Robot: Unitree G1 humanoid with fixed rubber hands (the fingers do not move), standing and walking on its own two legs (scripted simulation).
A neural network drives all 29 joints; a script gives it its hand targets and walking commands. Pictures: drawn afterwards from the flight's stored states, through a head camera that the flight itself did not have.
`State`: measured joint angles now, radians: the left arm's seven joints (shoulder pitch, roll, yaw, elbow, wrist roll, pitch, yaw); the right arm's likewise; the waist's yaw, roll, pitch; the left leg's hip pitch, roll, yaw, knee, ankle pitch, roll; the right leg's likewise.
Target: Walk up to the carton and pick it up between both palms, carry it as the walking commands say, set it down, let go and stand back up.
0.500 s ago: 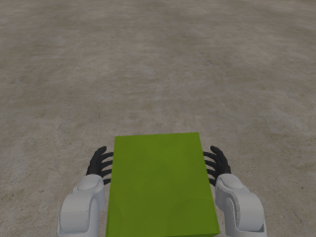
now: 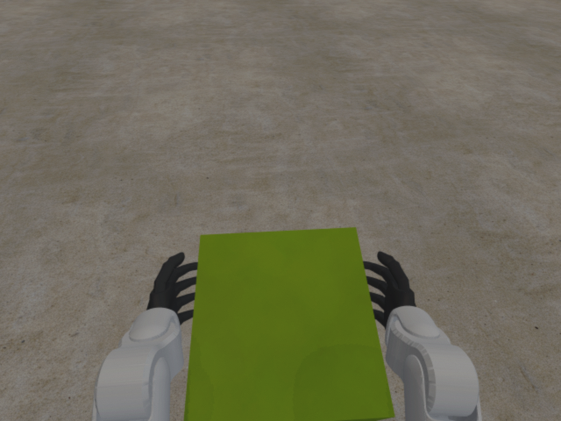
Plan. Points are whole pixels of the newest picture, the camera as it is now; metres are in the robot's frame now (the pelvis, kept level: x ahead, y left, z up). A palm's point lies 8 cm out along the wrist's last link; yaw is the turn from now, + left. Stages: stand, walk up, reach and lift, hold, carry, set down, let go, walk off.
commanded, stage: carry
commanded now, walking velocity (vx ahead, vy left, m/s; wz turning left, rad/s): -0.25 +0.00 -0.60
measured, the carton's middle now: (283, 339) +0.26 +0.00 +0.01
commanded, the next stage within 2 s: none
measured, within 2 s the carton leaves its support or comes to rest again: neither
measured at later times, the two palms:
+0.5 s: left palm (196, 378) +0.18 +0.10 +0.08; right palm out of the picture +0.13 -0.19 +0.07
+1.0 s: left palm out of the picture +0.09 +0.05 +0.10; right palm out of the picture -0.03 -0.21 +0.10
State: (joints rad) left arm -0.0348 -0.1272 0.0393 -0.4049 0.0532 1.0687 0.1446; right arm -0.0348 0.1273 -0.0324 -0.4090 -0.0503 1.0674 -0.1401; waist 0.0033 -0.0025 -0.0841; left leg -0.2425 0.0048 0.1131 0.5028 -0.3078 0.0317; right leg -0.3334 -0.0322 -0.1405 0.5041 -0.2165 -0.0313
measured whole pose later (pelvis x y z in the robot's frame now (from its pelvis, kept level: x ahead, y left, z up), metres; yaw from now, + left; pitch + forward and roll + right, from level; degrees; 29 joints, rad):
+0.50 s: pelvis -0.08 +0.00 -0.02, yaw -11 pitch +1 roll +2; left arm -0.02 -0.13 0.04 -0.53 0.04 1.21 0.14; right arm 0.00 0.13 0.01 -0.55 -0.07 1.20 -0.16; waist 0.03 0.01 -0.04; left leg -0.38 0.11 0.29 0.71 -0.33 0.03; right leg -0.52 -0.02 -0.05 0.70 -0.24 -0.02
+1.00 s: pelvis -0.19 +0.01 +0.00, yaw -27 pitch +2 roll -3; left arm -0.02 -0.13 0.02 -0.61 0.04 1.22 0.15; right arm 0.01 0.13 0.01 -0.62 -0.05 1.19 -0.16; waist 0.06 0.03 -0.01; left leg -0.26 0.18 0.23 0.59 -0.33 -0.02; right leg -0.54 -0.04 -0.06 1.01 -0.37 0.07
